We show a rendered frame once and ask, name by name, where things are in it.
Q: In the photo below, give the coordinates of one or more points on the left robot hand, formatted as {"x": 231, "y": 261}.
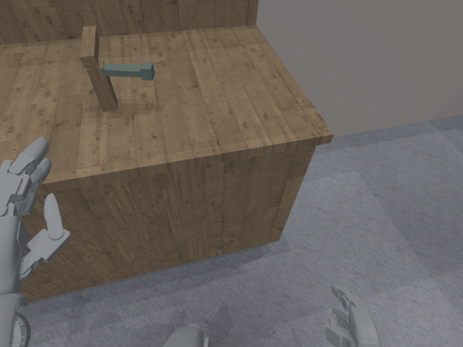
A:
{"x": 19, "y": 181}

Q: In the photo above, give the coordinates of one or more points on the left robot forearm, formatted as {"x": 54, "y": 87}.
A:
{"x": 14, "y": 327}

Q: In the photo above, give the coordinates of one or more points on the counter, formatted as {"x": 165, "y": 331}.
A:
{"x": 204, "y": 160}

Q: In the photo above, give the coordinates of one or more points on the robot left thigh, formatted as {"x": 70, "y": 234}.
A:
{"x": 187, "y": 337}

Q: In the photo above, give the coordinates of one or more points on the tap lever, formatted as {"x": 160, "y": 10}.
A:
{"x": 146, "y": 70}

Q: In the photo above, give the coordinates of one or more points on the right robot hand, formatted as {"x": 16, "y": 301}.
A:
{"x": 352, "y": 330}

